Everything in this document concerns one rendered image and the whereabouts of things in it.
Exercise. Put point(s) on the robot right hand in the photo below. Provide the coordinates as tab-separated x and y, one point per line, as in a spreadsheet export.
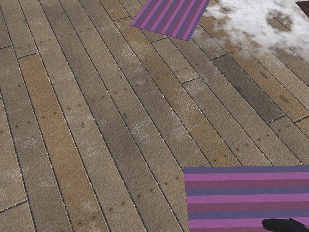
283	225

